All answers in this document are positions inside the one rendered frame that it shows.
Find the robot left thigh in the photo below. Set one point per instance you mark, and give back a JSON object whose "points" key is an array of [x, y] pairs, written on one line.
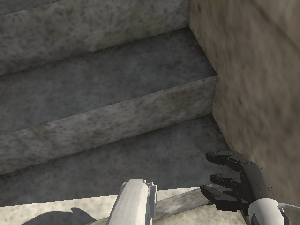
{"points": [[135, 204]]}

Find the robot right hand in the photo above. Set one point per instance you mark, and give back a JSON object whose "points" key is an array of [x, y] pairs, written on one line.
{"points": [[249, 185]]}

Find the robot right forearm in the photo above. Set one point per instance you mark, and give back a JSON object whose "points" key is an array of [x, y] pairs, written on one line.
{"points": [[265, 211]]}

